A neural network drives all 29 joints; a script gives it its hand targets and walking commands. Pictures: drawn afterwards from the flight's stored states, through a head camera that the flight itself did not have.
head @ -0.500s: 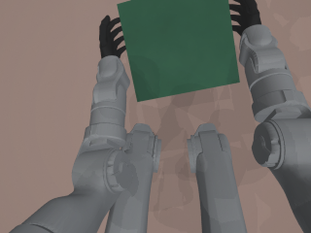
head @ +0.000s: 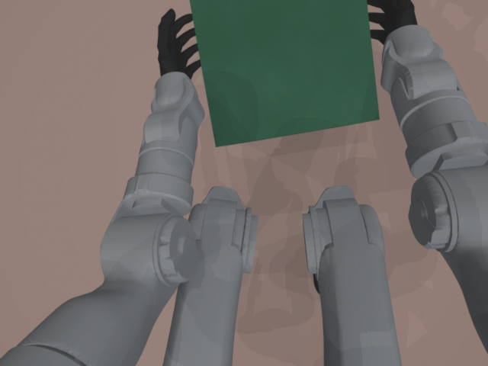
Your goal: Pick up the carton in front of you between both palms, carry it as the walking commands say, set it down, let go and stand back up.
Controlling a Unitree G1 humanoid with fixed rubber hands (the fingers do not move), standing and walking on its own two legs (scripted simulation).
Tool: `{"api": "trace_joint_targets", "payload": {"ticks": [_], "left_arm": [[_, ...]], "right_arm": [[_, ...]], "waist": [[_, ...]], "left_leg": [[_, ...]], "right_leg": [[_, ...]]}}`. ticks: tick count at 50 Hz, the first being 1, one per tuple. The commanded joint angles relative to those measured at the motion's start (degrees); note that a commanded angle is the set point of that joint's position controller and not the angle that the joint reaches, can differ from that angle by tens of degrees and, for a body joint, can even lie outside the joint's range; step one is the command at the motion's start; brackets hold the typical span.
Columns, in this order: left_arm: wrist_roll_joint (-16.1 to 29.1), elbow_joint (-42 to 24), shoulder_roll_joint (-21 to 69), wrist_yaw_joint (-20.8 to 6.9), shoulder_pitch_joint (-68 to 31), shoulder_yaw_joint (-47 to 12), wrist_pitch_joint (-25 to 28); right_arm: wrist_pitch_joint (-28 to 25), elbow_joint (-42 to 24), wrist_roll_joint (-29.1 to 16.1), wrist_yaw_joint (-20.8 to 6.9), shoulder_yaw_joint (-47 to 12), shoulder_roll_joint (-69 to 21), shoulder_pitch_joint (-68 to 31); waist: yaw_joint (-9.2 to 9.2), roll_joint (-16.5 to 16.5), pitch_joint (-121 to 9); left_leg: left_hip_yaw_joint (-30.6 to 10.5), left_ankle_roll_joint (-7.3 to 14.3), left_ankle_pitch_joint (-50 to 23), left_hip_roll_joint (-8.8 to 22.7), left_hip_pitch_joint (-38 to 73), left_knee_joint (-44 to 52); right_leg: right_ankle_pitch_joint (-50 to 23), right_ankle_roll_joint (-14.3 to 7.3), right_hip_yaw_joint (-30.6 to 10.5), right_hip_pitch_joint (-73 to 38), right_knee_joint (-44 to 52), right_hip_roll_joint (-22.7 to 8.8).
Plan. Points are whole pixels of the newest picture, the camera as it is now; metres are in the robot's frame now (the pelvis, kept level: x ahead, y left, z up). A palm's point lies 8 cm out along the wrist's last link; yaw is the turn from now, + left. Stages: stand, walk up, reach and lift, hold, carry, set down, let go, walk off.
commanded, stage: set down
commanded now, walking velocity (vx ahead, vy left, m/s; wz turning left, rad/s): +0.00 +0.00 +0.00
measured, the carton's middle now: (283, 74) +0.50 -0.03 -0.24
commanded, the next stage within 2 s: none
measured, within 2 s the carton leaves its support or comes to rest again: rests again in 0.12 s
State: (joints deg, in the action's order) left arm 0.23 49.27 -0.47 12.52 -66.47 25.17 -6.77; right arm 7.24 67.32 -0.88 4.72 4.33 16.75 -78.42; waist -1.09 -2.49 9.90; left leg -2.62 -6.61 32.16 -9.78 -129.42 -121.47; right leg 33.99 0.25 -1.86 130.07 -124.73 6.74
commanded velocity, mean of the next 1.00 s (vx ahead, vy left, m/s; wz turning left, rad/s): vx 0.00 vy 0.00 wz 0.00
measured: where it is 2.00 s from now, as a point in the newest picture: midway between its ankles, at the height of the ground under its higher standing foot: (273, 262)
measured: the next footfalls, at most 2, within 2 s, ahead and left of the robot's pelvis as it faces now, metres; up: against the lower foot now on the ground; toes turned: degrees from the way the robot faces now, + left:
none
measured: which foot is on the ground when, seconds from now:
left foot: down 0.00-1.00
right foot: down 0.00-1.00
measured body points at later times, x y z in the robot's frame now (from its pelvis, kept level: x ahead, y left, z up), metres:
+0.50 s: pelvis +0.00 +0.00 -0.01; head +0.34 -0.05 +0.28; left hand +0.51 +0.14 -0.17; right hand +0.53 -0.17 -0.18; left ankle +0.12 +0.13 -0.35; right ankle +0.10 -0.10 -0.35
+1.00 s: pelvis +0.00 +0.00 -0.02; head +0.36 -0.04 +0.25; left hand +0.50 +0.18 -0.21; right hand +0.52 -0.22 -0.22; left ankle +0.12 +0.12 -0.35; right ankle +0.10 -0.10 -0.35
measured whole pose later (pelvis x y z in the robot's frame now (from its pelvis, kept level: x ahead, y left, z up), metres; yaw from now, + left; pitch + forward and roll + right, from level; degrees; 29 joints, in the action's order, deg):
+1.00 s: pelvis +0.00 +0.00 -0.02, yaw +0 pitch +36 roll +4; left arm 11.6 63.9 -13.0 7.4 -71.0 11.8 1.1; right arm -0.7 69.9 -10.6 1.7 -1.0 27.2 -77.2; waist -2.4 -2.8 18.4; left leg 0.7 -4.1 32.7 -5.2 -129.3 -125.4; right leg 34.4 -2.3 -0.6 130.5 -129.0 2.2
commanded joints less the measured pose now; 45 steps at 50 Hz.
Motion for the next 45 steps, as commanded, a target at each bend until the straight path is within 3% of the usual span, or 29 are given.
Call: {"api": "trace_joint_targets", "payload": {"ticks": [1,19,33,36,38,40,42,45], "left_arm": [[1.5,-3.4,43.8,-14.3,-34.9,-22.1,0.7],[-1.2,5.1,37.3,-15.8,-31.7,-15.2,1.2],[-5.4,10.8,25.7,-16.1,-26.0,-7.5,0.7],[-5.5,11.9,17.3,-14.6,-22.3,-5.2,1.6],[-4.7,12.5,4.0,-11.7,-16.7,-2.7,2.8],[-1.5,12.3,-12.0,-7.1,-12.0,-2.6,5.0],[2.6,11.7,-14.8,-5.2,-13.6,-5.3,6.9],[7.9,10.3,-14.0,-4.8,-15.8,-10.0,8.7]], "right_arm": [[-2.4,-8.7,-2.8,-13.3,-10.8,-49.2,-27.3],[-3.7,-2.9,0.4,-13.3,-6.0,-39.2,-25.6],[-2.2,1.7,5.9,-13.5,0.0,-27.4,-20.8],[-2.9,2.6,6.0,-11.8,1.0,-18.4,-19.3],[-4.1,3.0,4.6,-8.8,2.5,-4.9,-15.7],[-6.1,2.7,2.3,-4.1,3.3,12.7,-12.1],[-7.3,2.5,-2.1,-2.4,1.0,14.5,-14.2],[-9.1,-0.8,-7.3,-2.6,-2.9,14.1,-16.5]], "waist": [[0.54,3.9,-56.5],[2.16,2.5,-44.6],[1.81,3.3,-34.9],[1.42,3.7,-35.4],[0.94,3.8,-37.1],[0.8,4.4,-39.7],[-0.48,5.0,-42.2],[-0.51,6.7,-45.9]], "left_leg": [[7.5,3.2,-16.6,-0.2,24.5,5.2],[5.9,4.0,-13.4,0.0,19.0,3.8],[5.9,4.2,-7.1,1.0,14.5,3.3],[6.7,3.6,-7.0,1.9,16.5,2.8],[7.5,2.7,-7.6,2.9,19.0,2.5],[7.7,1.5,-8.6,4.1,20.2,2.3],[7.2,1.6,-11.5,5.1,20.0,2.1],[6.6,2.2,-15.7,6.1,18.5,1.1]], "right_leg": [[-18.4,-1.4,0.6,-27.9,12.3,0.3],[-15.1,-3.1,-0.5,-21.0,10.7,-0.8],[-9.2,-3.7,-1.6,-18.5,11.1,-1.9],[-8.7,-2.9,-1.5,-20.4,11.3,-2.5],[-9.1,-2.0,-1.6,-22.4,11.4,-3.6],[-9.8,-1.1,-2.1,-24.6,11.5,-4.8],[-12.8,-1.1,-3.0,-25.7,10.9,-5.6],[-18.7,-1.4,-4.2,-28.1,9.3,-6.4]]}}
